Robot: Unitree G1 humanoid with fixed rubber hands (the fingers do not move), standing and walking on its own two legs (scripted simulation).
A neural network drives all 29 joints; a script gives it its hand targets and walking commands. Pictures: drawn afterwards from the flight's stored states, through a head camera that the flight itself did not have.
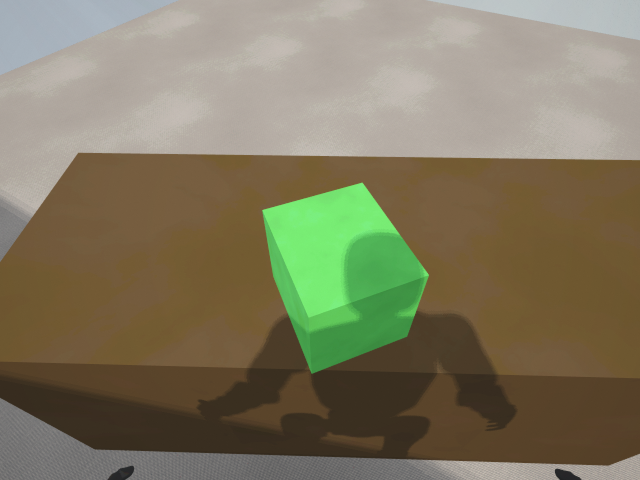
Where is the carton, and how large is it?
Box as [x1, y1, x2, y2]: [262, 183, 428, 373]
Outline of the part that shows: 362,183 262,210 273,276 312,373 406,336 428,274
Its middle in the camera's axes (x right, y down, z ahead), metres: +0.03 +0.05 +0.66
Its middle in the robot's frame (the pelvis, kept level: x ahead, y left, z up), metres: +0.44 +0.00 -0.06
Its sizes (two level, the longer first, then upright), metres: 0.214 0.181 0.185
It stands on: a pedestal, 0.63 m high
